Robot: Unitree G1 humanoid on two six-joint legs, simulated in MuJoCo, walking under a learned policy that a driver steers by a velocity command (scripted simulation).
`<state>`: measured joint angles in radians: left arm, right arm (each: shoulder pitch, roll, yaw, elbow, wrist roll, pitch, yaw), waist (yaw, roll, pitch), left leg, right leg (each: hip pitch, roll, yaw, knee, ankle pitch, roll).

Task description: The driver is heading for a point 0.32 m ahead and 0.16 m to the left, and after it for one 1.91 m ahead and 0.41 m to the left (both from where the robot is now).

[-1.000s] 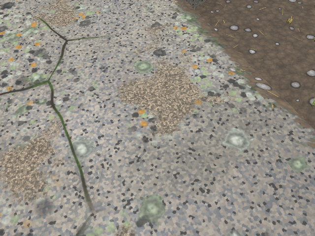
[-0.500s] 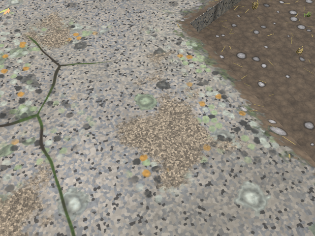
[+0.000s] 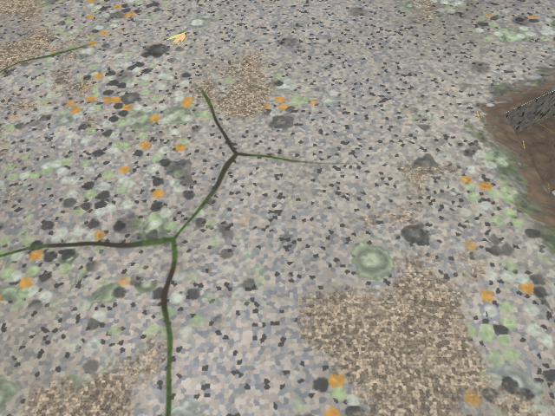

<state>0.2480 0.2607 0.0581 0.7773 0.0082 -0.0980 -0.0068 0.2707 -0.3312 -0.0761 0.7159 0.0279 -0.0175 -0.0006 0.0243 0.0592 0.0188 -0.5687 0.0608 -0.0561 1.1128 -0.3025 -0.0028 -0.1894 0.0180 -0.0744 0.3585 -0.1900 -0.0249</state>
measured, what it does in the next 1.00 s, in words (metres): walks ahead, turning left: left foot, then right foot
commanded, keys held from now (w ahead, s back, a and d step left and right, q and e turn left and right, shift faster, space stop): w+q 0.24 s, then q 0.34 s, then no key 0.42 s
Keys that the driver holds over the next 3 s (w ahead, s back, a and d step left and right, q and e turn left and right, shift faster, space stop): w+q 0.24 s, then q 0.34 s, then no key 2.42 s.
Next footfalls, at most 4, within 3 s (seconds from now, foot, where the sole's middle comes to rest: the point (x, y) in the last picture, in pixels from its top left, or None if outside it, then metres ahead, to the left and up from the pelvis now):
0.30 left None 0.31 0.16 -0.78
0.78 right None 0.47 -0.01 -0.78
1.06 left None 0.30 0.21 -0.78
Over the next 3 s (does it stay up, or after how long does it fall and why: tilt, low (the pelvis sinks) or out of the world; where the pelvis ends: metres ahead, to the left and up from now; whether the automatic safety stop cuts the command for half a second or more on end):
stays up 0.35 0.09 -0.01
